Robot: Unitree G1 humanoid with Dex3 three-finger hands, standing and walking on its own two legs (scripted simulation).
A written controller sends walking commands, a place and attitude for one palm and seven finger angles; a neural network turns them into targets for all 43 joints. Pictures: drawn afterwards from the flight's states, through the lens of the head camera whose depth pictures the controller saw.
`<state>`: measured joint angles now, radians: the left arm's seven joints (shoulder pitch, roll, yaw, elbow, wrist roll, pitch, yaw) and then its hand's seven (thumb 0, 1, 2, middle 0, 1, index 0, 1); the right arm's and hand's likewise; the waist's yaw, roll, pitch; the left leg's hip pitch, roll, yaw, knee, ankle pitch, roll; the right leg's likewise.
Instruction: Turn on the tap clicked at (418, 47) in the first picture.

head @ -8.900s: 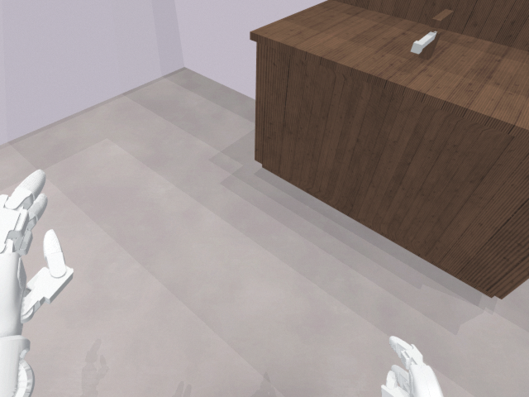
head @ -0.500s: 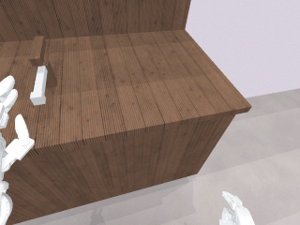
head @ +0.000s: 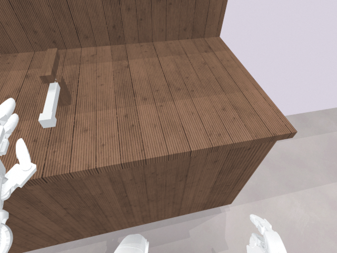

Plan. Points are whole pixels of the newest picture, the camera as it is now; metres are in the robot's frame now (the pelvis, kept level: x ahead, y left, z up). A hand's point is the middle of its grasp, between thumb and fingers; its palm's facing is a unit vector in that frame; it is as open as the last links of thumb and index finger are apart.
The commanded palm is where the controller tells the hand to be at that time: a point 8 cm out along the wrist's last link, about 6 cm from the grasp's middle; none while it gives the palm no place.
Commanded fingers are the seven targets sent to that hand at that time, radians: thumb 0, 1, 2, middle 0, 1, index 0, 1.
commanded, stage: come to a stop and stand still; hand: left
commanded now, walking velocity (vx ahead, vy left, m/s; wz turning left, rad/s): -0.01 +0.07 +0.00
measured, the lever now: (47, 120) +0.37 +0.34 +0.09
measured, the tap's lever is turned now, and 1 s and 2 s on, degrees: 0 0 0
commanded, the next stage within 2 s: look again from close up in 0.74 s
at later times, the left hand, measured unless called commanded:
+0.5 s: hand (20, 137) +0.26 +0.30 +0.17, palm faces +0.41 -0.85 -0.33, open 7.5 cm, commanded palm +0.20 +0.34 +0.19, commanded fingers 0.00 0.90 0.90 -0.20 -0.30 -0.20 -0.30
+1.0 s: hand (32, 134) +0.27 +0.29 +0.17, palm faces +0.29 -0.88 -0.37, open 7.5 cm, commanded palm +0.21 +0.35 +0.19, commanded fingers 0.00 0.90 0.90 -0.20 -0.30 -0.20 -0.30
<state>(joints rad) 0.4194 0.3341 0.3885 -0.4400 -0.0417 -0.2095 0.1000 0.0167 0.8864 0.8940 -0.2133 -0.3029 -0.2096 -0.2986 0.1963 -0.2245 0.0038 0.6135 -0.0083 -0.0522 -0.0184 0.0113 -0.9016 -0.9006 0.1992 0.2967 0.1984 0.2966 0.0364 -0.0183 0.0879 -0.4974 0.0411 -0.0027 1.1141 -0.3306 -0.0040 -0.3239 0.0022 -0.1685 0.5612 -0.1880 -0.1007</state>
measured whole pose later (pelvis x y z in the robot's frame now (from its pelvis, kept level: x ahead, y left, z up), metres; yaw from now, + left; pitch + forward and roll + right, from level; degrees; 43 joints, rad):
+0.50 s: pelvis +0.04 +0.06 +0.01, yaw +0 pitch -2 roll -1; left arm 0.41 0.33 0.31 -0.46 -0.03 -0.15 0.13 0.02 0.89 0.89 -0.21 -0.30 -0.21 -0.30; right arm 0.21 -0.16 0.05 0.59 0.00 -0.11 -0.03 0.01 -0.90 -0.90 0.20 0.30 0.20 0.30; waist 0.03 -0.01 0.05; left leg -0.18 0.00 0.07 0.49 -0.27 0.04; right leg -0.22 -0.02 -0.08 0.44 -0.18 0.00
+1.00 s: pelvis +0.04 +0.07 +0.01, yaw -1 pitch -2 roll -1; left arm 0.43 0.33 0.31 -0.46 -0.04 -0.23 0.08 0.02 0.89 0.89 -0.21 -0.30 -0.20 -0.30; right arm 0.21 -0.21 0.00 0.57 0.02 -0.16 0.00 0.01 -0.90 -0.90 0.20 0.30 0.20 0.30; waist 0.00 -0.01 0.09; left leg -0.19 -0.01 0.10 0.50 -0.28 0.05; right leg -0.25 -0.03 -0.06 0.46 -0.18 0.01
